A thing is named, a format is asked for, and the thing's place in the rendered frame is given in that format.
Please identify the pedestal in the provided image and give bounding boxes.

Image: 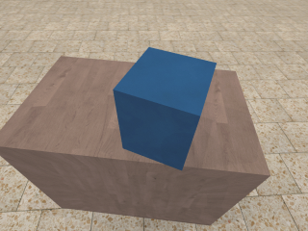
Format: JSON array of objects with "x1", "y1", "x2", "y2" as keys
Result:
[{"x1": 0, "y1": 56, "x2": 270, "y2": 226}]

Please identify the carton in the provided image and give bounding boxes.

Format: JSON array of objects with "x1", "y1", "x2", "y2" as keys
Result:
[{"x1": 113, "y1": 47, "x2": 217, "y2": 170}]

